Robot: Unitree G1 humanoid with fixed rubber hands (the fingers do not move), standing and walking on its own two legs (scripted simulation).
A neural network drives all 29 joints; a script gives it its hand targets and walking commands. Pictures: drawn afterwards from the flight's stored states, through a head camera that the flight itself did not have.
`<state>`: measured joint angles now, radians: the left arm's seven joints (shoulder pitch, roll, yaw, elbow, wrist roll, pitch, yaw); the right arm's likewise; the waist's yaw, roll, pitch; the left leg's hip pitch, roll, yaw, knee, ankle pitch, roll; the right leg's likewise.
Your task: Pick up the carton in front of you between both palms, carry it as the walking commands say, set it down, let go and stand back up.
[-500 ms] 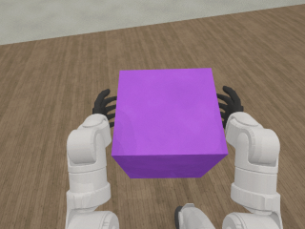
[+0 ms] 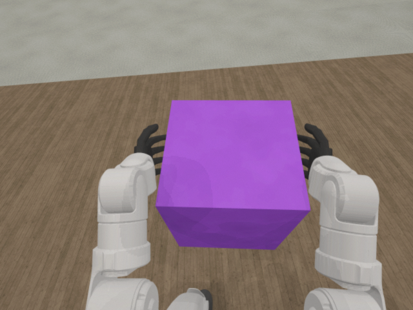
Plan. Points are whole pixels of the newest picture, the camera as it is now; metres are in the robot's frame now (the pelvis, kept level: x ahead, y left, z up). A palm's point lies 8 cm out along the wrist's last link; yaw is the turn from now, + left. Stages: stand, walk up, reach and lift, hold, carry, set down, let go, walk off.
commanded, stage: carry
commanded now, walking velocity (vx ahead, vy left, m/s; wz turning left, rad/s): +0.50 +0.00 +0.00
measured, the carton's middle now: (228, 182) +0.36 +0.02 +0.03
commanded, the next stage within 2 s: none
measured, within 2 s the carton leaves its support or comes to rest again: neither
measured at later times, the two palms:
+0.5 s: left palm (181, 78) +0.66 +0.16 +0.05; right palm (299, 80) +0.65 -0.13 +0.06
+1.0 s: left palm (183, 38) +0.95 +0.21 +0.00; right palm (269, 36) +0.97 -0.09 +0.00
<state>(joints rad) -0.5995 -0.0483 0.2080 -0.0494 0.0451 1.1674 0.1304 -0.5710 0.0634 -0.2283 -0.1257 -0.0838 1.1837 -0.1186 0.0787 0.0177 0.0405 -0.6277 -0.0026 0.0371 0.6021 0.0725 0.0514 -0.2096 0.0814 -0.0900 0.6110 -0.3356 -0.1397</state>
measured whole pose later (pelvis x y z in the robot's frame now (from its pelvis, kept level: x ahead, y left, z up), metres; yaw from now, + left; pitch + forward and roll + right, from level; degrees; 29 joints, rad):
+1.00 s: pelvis +0.61 +0.04 -0.11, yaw +0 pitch +5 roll +0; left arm -0.60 -0.03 0.18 0.03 0.03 1.16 0.14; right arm -0.55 0.05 -0.22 -0.07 -0.08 1.18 -0.12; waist 0.09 0.01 0.00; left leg -0.64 0.01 0.02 0.61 0.08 0.05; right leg -0.22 0.07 -0.07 0.65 -0.35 -0.13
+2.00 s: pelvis +1.18 +0.07 -0.20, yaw +1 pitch +5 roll +1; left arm -0.56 -0.02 0.17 0.06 0.04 1.14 0.14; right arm -0.53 0.04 -0.19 0.00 -0.07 1.15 -0.12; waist 0.07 0.00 0.00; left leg -0.71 0.03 0.00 0.80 -0.05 0.03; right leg -0.25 0.07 -0.07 0.60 -0.27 -0.14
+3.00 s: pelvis +1.76 +0.11 -0.30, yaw +2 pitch +4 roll +2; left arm -0.54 -0.01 0.17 0.13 0.04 1.15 0.14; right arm -0.55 0.03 -0.17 0.11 -0.07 1.15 -0.12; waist 0.06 0.00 -0.01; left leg -0.73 0.05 -0.03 1.01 -0.22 0.02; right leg -0.31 0.07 -0.10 0.61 -0.21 -0.16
